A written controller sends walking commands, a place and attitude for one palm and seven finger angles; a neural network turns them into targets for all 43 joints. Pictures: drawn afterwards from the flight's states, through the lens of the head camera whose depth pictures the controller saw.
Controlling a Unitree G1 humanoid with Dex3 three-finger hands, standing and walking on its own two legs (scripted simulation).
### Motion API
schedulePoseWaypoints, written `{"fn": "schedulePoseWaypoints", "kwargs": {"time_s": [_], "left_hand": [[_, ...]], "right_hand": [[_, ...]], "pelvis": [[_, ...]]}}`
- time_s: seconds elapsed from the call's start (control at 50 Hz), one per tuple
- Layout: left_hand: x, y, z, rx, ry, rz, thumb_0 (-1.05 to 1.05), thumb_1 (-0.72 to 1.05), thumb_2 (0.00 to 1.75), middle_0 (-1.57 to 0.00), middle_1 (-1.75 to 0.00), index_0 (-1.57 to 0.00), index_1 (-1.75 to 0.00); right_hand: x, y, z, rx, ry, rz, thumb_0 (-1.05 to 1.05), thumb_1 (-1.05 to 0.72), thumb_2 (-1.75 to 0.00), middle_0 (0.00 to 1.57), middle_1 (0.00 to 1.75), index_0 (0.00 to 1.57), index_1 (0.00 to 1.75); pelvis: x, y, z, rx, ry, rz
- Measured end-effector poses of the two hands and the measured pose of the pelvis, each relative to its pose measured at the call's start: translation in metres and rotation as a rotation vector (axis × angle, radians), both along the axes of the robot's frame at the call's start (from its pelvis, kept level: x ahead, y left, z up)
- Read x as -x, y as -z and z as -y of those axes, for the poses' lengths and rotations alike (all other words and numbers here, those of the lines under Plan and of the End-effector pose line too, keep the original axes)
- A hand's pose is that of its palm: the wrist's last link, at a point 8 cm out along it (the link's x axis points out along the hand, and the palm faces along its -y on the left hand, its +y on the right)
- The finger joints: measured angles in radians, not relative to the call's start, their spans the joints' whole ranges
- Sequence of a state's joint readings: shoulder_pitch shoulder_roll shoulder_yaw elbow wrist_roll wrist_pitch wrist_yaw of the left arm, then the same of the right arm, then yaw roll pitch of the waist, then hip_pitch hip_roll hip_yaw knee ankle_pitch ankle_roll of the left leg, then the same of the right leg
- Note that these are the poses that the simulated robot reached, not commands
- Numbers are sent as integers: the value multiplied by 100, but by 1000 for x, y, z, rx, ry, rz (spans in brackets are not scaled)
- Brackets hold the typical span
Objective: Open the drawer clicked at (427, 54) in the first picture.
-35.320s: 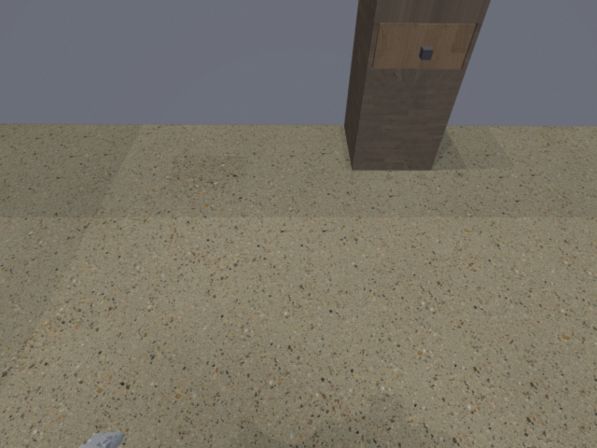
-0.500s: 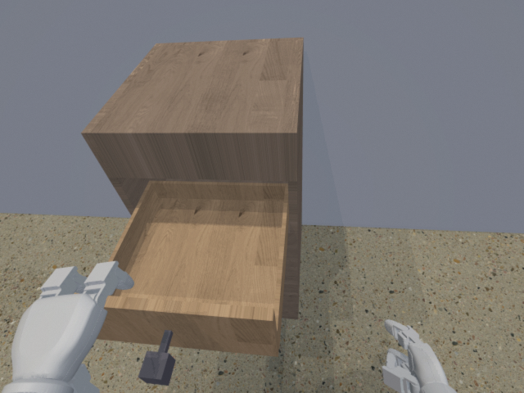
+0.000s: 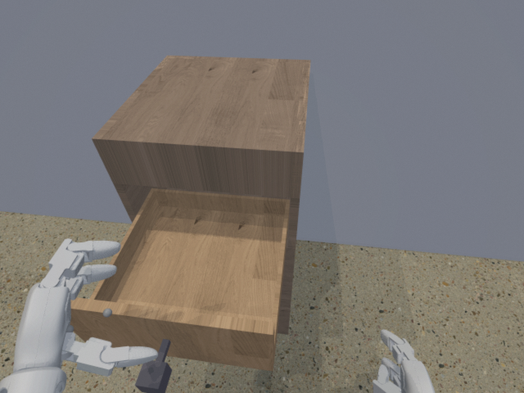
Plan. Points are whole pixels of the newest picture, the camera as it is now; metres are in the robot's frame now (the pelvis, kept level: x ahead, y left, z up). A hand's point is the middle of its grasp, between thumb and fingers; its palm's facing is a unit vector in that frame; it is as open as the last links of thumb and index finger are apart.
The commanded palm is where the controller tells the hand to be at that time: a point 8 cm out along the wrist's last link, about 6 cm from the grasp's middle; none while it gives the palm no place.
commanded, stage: draw the hand back to the body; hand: left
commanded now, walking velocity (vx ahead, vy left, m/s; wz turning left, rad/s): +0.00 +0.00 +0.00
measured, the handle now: (158, 364) +0.19 +0.21 -0.11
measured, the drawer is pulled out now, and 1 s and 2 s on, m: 0.30 0.30 0.30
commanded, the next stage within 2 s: step back with the hand held close in 0.76 s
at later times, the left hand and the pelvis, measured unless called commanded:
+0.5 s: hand (74, 307) +0.16 +0.22 +0.17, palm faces +0.39 -0.82 -0.42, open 9.1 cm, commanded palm +0.11 +0.26 +0.18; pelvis -0.02 -0.02 +0.01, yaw +0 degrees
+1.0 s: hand (76, 298) +0.17 +0.21 +0.18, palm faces +0.40 -0.78 -0.48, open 7.4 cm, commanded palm +0.10 +0.25 +0.18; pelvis -0.03 -0.03 +0.01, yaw +1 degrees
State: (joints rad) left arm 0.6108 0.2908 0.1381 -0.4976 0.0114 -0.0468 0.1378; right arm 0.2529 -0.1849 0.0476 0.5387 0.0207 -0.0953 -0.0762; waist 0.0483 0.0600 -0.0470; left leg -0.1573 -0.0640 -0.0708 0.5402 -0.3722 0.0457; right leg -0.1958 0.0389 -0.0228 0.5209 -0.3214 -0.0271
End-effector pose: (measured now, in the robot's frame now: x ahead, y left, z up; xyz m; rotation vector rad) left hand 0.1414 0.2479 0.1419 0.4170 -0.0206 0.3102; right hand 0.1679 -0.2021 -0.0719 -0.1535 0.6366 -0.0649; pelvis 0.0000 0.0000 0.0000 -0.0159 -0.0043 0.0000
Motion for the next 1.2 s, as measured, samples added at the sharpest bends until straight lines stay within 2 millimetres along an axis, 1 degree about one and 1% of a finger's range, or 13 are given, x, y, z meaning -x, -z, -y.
{"fn": "schedulePoseWaypoints", "kwargs": {"time_s": [0.1,0.18,0.24,0.38,0.54,0.68,0.76,0.88,0.94,0.98,1.02,1.14,1.2], "left_hand": [[-1,-20,-2,-16,27,67,-1,-18,43,-29,-100,-29,-100],[1,-28,-7,-45,17,70,-1,-5,49,-28,-92,-28,-92],[6,-30,-9,-52,1,61,-1,5,53,-27,-85,-27,-85],[17,-35,-7,-56,-26,72,0,29,64,-25,-69,-26,-70],[20,-47,-6,-83,-53,125,0,56,76,-23,-52,-24,-52],[20,-40,2,-61,-41,104,1,78,85,-21,-38,-22,-38],[21,-37,5,-60,-38,84,1,84,87,-21,-34,-22,-34],[21,-41,7,-72,-38,93,1,88,89,-21,-31,-21,-31],[19,-52,3,-126,-38,133,1,88,90,-21,-31,-22,-31],[16,-56,-1,-158,-39,152,1,89,90,-21,-30,-21,-31],[14,-53,-4,-164,-29,144,1,89,90,-21,-30,-21,-31],[16,-26,-7,-117,24,22,1,89,90,-20,-30,-21,-30],[20,-24,-12,-122,49,5,1,89,90,-21,-30,-21,-30]], "right_hand": [[1,-2,3,4,-12,9,1,-91,-90,20,30,20,30],[-1,-2,8,-4,-6,9,1,-91,-90,20,30,20,30],[-2,-3,13,-4,-3,9,1,-91,-90,20,30,20,30],[-4,-5,22,7,-4,17,1,-91,-90,20,30,20,30],[-4,-6,29,1,-3,31,1,-91,-90,20,30,20,30],[1,-4,35,-9,5,20,1,-91,-90,20,30,20,30],[5,-2,39,-7,12,9,1,-91,-90,20,30,20,30],[8,1,43,-5,21,0,1,-91,-90,20,30,20,30],[10,2,45,-1,14,-11,1,-91,-90,20,30,20,30],[12,3,47,5,17,-37,1,-91,-90,20,30,20,30],[16,4,50,16,25,-66,1,-91,-90,20,30,20,30],[27,3,56,67,76,-135,1,-91,-90,20,30,20,30],[30,-2,54,94,91,-140,1,-91,-90,20,30,20,30]], "pelvis": [[3,-4,3,0,-3,12],[7,-6,5,-3,2,11],[10,-7,8,-5,4,10],[14,-8,14,-8,-2,16],[17,-9,22,-10,-3,30],[20,-9,27,-13,-1,32],[20,-9,30,-12,1,32],[20,-9,31,-12,1,34],[22,-9,32,-5,-11,19],[25,-9,31,0,-15,0],[27,-8,29,3,-17,-18],[31,-7,18,-1,-15,-54],[33,-7,12,-2,-16,-62]]}}
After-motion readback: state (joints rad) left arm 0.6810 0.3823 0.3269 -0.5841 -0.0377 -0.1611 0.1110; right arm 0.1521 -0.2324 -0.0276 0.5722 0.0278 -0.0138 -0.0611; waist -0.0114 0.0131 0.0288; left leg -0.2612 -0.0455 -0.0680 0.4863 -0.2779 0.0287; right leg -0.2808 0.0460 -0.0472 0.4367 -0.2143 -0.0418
